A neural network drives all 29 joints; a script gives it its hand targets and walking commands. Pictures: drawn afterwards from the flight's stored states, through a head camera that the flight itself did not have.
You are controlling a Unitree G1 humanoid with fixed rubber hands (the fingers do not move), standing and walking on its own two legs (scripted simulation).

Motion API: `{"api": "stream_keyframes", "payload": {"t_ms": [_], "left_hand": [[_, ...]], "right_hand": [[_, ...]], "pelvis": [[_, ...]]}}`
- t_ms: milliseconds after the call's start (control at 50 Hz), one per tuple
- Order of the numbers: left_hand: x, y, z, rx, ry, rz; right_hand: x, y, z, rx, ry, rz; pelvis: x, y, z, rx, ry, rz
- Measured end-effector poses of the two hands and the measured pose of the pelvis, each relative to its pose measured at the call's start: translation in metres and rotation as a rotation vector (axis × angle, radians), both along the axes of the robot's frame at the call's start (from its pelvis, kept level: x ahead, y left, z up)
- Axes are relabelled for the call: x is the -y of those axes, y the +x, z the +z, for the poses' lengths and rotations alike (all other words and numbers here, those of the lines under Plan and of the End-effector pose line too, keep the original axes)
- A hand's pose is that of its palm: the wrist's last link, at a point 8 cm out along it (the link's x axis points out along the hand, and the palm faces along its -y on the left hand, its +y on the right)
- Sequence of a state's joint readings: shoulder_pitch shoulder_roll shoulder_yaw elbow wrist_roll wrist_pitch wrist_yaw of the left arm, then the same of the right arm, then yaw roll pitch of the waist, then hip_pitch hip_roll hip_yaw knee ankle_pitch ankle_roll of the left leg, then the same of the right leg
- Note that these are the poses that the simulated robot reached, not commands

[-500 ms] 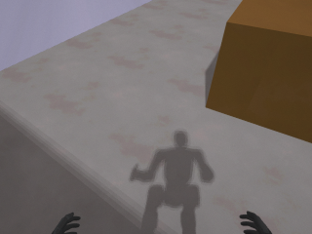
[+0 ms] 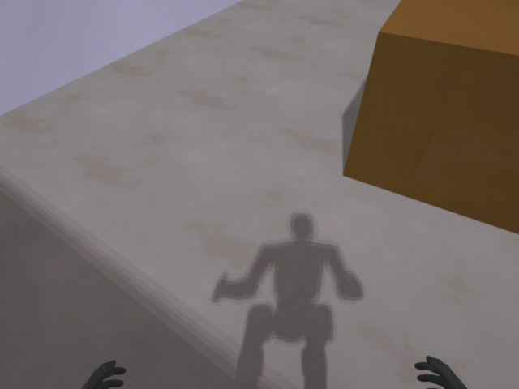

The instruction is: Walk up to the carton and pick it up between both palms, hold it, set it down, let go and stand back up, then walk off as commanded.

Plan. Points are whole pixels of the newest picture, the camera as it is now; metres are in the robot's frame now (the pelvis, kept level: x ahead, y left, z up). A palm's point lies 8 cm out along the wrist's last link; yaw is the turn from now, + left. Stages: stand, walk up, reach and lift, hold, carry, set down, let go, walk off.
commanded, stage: stand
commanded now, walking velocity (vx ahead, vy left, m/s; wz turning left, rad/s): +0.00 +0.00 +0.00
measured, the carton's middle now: out of the picture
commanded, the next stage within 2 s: walk up in 0.40 s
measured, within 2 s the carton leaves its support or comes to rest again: neither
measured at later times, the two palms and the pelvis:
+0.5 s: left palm out of the picture +0.11 +0.30 -0.09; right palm out of the picture +0.12 -0.28 -0.09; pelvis +0.00 +0.00 +0.00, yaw +0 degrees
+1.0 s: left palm (160, 383) +0.17 +0.18 -0.09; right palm out of the picture +0.03 -0.48 -0.08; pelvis +0.02 -0.13 -0.02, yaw -9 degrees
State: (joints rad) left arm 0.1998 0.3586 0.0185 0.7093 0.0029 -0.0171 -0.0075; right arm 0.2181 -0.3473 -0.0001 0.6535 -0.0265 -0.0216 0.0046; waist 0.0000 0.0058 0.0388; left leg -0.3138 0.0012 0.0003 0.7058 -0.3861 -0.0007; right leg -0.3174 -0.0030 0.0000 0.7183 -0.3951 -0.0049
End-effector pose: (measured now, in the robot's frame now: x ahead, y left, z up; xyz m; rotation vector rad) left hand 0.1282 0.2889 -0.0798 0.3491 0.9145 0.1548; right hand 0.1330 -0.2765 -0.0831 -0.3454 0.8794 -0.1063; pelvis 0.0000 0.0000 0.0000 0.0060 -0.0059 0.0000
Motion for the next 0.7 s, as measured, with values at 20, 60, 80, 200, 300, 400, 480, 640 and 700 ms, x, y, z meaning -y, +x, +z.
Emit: {"api": "stream_keyframes", "payload": {"t_ms": [20,60,80,200,300,400,480,640,700], "left_hand": [[-0.001,-0.001,0.0,-0.003,0.002,0.001],[-0.002,-0.002,0.0,-0.007,0.004,0.003],[-0.002,-0.002,-0.001,-0.009,0.005,0.002],[-0.004,-0.004,-0.002,-0.018,0.006,0.0],[-0.005,-0.006,-0.006,-0.037,0.002,-0.001],[-0.005,-0.009,-0.009,-0.053,0.0,0.003],[-0.006,-0.013,-0.01,-0.066,0.002,0.008],[-0.01,-0.017,-0.012,-0.105,-0.005,0.003],[-0.009,-0.01,-0.009,-0.153,-0.003,-0.043]], "right_hand": [[0.0,-0.001,0.0,-0.001,0.0,-0.003],[0.0,-0.001,-0.001,-0.004,0.002,-0.004],[0.0,-0.002,-0.001,-0.005,0.004,-0.003],[0.001,-0.005,-0.003,-0.025,0.0,-0.007],[0.001,-0.006,-0.004,-0.037,0.0,-0.011],[0.002,-0.008,-0.004,-0.048,-0.005,-0.017],[0.002,-0.009,-0.004,-0.047,-0.006,-0.023],[0.007,-0.015,-0.004,-0.042,-0.016,-0.033],[0.031,-0.035,0.004,-0.047,-0.065,-0.073]], "pelvis": [[0.0,0.0,0.0,0.0,0.0,0.0],[0.0,0.0,0.0,0.0,0.0,0.0],[0.0,0.0,0.0,0.0,0.0,0.0],[-0.001,0.001,0.0,-0.001,-0.001,0.0],[-0.002,0.002,0.0,-0.003,-0.003,0.0],[-0.002,0.002,0.0,-0.003,-0.003,0.0],[-0.003,0.002,0.0,-0.003,-0.003,0.0],[-0.002,0.0,0.0,-0.001,-0.004,-0.01],[0.006,0.0,0.003,-0.012,-0.017,-0.049]]}}
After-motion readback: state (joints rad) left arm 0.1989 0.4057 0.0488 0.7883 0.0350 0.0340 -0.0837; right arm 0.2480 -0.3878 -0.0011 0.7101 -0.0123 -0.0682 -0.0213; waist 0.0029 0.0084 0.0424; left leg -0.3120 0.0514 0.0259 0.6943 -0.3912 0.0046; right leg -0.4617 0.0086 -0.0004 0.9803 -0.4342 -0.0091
